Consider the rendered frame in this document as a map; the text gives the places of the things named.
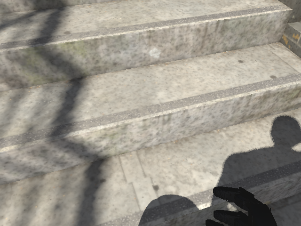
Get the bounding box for robot right hand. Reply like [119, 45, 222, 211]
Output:
[205, 186, 277, 226]

